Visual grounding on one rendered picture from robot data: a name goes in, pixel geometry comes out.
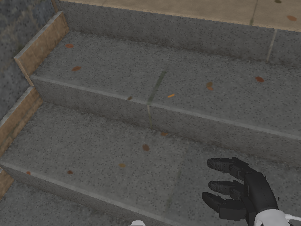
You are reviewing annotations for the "right robot forearm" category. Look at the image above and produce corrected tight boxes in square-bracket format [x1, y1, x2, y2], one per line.
[254, 209, 293, 226]

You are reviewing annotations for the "robot right hand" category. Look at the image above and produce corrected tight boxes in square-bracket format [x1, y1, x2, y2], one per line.
[201, 156, 279, 226]

